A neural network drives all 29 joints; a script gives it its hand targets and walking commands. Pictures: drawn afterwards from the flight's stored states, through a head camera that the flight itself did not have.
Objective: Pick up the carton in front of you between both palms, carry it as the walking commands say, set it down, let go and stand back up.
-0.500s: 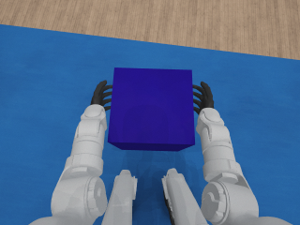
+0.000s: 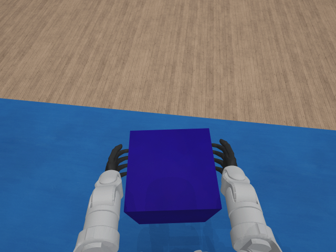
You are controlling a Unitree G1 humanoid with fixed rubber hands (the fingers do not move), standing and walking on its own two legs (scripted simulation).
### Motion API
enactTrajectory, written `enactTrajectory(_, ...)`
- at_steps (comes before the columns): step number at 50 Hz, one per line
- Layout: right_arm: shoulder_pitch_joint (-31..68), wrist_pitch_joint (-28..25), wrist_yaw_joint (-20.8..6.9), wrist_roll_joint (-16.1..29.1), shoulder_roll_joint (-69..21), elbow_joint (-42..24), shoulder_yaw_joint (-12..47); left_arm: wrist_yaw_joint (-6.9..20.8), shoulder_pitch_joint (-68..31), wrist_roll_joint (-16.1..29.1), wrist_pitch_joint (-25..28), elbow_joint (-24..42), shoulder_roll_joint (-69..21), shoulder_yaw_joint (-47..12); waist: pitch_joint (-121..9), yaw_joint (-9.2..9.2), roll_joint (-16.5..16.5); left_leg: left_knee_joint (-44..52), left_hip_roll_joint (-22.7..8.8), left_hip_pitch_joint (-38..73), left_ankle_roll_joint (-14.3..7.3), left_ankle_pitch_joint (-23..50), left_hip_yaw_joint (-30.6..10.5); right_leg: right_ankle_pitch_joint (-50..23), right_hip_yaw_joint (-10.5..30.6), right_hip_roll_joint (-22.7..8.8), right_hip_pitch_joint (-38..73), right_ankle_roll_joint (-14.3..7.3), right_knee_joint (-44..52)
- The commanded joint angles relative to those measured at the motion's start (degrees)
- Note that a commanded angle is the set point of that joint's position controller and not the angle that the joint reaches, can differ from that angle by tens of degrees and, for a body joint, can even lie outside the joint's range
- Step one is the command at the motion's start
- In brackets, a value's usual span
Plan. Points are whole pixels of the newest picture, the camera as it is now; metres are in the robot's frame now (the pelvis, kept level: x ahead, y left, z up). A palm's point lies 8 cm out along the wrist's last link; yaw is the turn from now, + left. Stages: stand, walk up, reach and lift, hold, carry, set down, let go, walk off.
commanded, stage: reach and lift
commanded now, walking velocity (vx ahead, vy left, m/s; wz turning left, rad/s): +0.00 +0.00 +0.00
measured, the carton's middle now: (170, 180) +0.32 +0.00 -0.10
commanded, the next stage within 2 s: hold in 1.20 s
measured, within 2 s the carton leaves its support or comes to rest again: neither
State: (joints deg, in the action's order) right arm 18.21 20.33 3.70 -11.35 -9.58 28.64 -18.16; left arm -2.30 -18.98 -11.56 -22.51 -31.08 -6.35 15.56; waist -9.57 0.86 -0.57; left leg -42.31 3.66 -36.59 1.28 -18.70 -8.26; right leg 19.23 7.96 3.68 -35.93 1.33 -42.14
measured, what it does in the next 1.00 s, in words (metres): stands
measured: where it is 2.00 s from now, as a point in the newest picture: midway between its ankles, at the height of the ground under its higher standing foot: outside the picture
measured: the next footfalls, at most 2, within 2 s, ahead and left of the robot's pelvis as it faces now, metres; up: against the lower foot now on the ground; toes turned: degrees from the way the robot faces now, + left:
none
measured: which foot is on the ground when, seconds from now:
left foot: down 0.00-1.00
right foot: down 0.00-1.00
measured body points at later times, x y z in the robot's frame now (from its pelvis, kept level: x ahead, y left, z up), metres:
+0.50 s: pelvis -0.01 +0.00 +0.03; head -0.04 +0.00 +0.48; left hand +0.30 +0.15 +0.04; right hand +0.30 -0.15 +0.05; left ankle +0.02 +0.13 -0.71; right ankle +0.01 -0.13 -0.71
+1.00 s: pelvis +0.00 +0.00 +0.03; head -0.03 +0.00 +0.48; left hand +0.30 +0.15 +0.05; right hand +0.31 -0.15 +0.06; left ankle +0.02 +0.13 -0.71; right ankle +0.01 -0.13 -0.71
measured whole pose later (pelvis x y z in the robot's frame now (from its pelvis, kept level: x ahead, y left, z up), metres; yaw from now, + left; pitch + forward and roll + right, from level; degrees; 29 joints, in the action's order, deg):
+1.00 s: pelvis +0.00 +0.00 +0.03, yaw +0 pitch -4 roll +0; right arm 16.7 36.8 0.4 -16.6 -9.1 19.7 -14.9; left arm -1.2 -15.4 -16.2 -39.3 -19.0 -8.8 13.2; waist -1.2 0.2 -0.3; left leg -22.9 2.3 -7.3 0.7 -11.7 -7.8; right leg 12.4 8.2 2.0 -7.0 0.9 -23.3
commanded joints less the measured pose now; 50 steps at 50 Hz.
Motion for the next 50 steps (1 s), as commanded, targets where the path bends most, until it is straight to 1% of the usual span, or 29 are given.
enactTrajectory(1,23.2,3.2,-15.5,8.6,-58.2,2.7,35.9,14.3,-29.0,10.3,0.5,5.1,-58.3,-34.9,-22.3,-0.20,1.1,8.2,2.7,20.6,-0.3,22.3,3.5,-22.9,-3.3,2.5,17.7,-0.3,8.4)
enactTrajectory(5,20.5,6.6,-16.2,9.6,-58.1,-0.9,37.6,14.6,-26.5,11.4,-3.2,9.3,-58.4,-37.1,-17.7,-0.38,0.7,13.1,2.2,25.8,-0.3,23.1,3.3,-24.3,-3.4,2.1,23.3,-0.1,12.9)
enactTrajectory(8,19.7,9.6,-16.8,10.2,-57.9,-3.1,38.1,14.8,-25.3,11.9,-6.3,12.1,-58.1,-37.7,-13.5,-0.51,0.5,16.3,2.0,28.3,-0.2,22.1,3.2,-23.6,-3.3,1.9,26.5,0.0,16.1)
enactTrajectory(11,19.3,12.1,-17.3,9.2,-56.8,-3.2,36.2,15.1,-24.8,10.9,-9.0,12.4,-57.4,-35.6,-7.4,-0.54,0.4,18.8,2.0,28.5,-0.3,17.1,3.5,-19.0,-3.2,1.7,27.2,-0.3,18.6)
enactTrajectory(14,21.0,13.6,-18.0,7.9,-56.1,-1.6,33.2,15.7,-26.0,9.5,-10.5,10.5,-56.8,-32.3,-2.3,-0.82,0.2,20.0,1.8,27.5,-0.8,10.5,4.0,-12.3,-3.6,1.4,26.0,-0.6,19.9)
enactTrajectory(16,23.5,13.7,-18.4,7.2,-56.2,-0.3,31.3,16.3,-28.6,8.8,-10.7,9.1,-56.8,-30.6,-0.8,-0.78,0.1,20.0,1.7,26.9,-1.0,7.0,4.4,-8.5,-3.8,1.1,25.0,-0.8,20.1)
enactTrajectory(18,26.4,13.6,-18.7,7.4,-57.1,-0.4,31.3,16.8,-31.7,9.2,-10.6,9.3,-57.6,-30.7,-1.9,-0.72,0.0,19.6,1.5,27.2,-1.2,6.1,4.6,-7.3,-4.0,1.0,24.9,-0.9,19.8)
enactTrajectory(23,31.2,13.3,-19.1,7.8,-58.5,-1.0,32.0,17.3,-36.7,10.0,-10.3,9.9,-59.2,-31.6,-5.8,-0.46,0.1,18.7,1.5,28.2,-1.1,6.4,4.7,-7.6,-4.1,0.9,26.2,-1.0,18.9)
enactTrajectory(28,32.0,13.5,-19.2,7.7,-58.2,-0.9,32.1,17.3,-37.0,9.7,-10.6,9.4,-59.7,-31.5,-7.1,-0.56,0.4,19.2,1.6,29.2,-0.8,6.9,4.8,-8.1,-4.4,1.1,26.9,-0.9,19.1)
enactTrajectory(34,30.4,14.1,-19.1,7.5,-57.1,-1.5,31.8,17.0,-35.0,9.3,-11.4,9.9,-59.0,-31.2,-7.0,-0.65,0.7,20.4,1.6,30.9,-0.5,9.9,4.8,-11.1,-4.6,1.4,28.2,-0.8,20.0)
enactTrajectory(50,23.2,16.2,-18.6,9.2,-55.8,-8.4,34.6,16.3,-27.7,11.2,-13.5,16.7,-57.4,-34.0,-7.2,-0.68,0.5,22.1,2.1,35.2,-0.1,19.8,4.3,-20.9,-4.1,2.0,32.7,-0.1,21.7)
